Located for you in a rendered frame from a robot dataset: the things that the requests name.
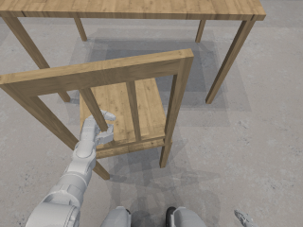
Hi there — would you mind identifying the chair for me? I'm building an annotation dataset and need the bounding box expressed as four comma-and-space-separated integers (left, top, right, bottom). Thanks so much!
0, 48, 194, 181

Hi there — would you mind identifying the robot left upper arm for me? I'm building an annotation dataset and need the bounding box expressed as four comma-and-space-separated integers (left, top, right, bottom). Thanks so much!
27, 201, 80, 227

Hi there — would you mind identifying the table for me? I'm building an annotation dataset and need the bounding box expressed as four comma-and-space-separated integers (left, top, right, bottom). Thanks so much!
0, 0, 267, 104

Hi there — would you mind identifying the right robot thigh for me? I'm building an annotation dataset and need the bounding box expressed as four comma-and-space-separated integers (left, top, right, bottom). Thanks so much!
169, 209, 206, 227

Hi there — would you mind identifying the robot right hand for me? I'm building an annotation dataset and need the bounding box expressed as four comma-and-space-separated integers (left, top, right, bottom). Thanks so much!
234, 209, 258, 227

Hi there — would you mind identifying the left robot forearm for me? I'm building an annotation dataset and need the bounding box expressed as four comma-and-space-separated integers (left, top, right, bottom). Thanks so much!
24, 140, 97, 227

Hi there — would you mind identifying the left robot thigh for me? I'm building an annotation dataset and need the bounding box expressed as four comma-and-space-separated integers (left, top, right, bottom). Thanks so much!
100, 208, 132, 227

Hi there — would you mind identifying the robot left hand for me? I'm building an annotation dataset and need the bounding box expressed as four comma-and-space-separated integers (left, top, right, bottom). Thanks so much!
80, 109, 116, 146

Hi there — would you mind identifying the robot thigh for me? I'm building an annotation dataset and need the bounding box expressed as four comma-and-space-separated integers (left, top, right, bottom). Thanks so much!
169, 209, 206, 227
100, 208, 132, 227

